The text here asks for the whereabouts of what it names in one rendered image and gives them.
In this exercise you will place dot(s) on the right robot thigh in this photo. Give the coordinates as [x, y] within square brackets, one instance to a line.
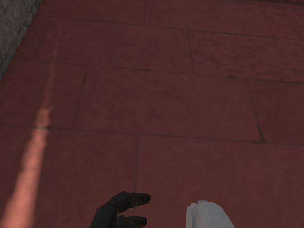
[207, 215]

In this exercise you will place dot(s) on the robot left hand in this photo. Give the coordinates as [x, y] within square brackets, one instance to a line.
[107, 214]

